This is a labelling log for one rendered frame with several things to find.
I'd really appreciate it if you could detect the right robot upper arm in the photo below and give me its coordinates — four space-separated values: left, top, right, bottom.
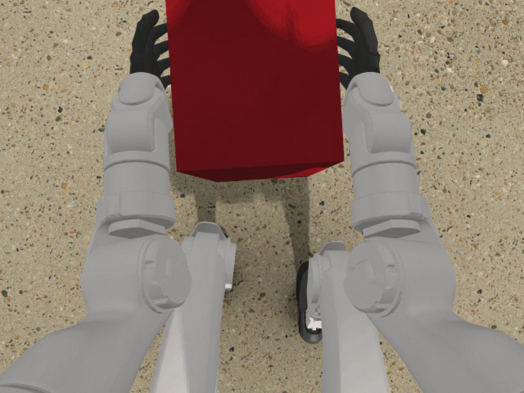
343 237 524 393

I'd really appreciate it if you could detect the robot right shin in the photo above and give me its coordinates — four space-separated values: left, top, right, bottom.
305 241 346 328

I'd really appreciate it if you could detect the right robot thigh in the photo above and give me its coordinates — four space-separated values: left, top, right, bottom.
307 251 391 393

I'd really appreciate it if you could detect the left robot forearm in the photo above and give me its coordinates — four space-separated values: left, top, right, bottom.
81 72 175 292

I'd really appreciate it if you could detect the robot right hand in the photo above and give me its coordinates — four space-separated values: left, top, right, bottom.
336 7 380 90

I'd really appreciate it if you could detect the left robot upper arm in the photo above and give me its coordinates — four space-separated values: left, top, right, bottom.
0 234 192 393

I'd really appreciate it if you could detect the robot left hand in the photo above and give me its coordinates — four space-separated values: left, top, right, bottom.
130 10 171 89

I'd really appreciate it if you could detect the right robot forearm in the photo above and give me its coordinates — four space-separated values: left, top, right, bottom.
341 72 448 256

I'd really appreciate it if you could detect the carton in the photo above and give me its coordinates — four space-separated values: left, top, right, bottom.
165 0 345 182

